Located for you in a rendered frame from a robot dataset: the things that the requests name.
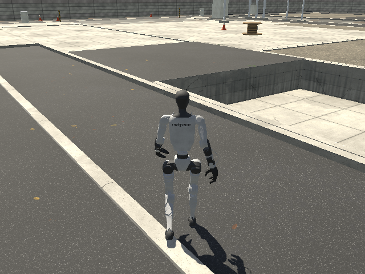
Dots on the robot right thigh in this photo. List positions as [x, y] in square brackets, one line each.
[195, 169]

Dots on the right robot hand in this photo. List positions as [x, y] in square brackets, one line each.
[214, 174]

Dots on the robot right forearm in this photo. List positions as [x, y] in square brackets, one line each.
[209, 156]

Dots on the left robot upper arm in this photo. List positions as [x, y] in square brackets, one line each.
[162, 128]

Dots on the humanoid robot head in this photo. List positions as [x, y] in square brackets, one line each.
[182, 100]

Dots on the robot left forearm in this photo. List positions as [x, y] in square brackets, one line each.
[157, 146]

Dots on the right robot upper arm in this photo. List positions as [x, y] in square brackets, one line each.
[200, 121]

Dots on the left robot hand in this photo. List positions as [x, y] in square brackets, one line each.
[164, 151]

